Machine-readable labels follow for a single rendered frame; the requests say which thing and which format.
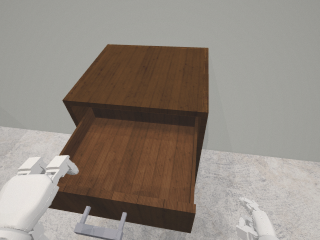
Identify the cabinet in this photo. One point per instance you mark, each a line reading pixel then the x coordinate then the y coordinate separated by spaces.
pixel 154 79

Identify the left robot forearm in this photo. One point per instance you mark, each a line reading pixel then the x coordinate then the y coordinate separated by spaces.
pixel 13 234

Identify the right robot hand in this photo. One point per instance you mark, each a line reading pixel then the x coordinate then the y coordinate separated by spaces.
pixel 257 226

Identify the left robot hand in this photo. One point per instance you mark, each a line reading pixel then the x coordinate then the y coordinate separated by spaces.
pixel 26 197

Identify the drawer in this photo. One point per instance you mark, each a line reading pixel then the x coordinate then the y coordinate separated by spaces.
pixel 140 163

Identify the handle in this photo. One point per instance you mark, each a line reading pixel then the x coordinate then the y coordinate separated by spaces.
pixel 99 232

